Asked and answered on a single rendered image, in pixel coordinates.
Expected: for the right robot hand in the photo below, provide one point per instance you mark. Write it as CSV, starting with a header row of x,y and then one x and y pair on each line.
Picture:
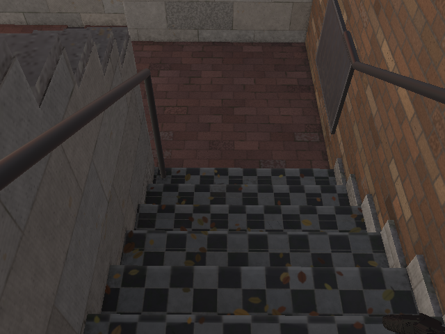
x,y
413,324

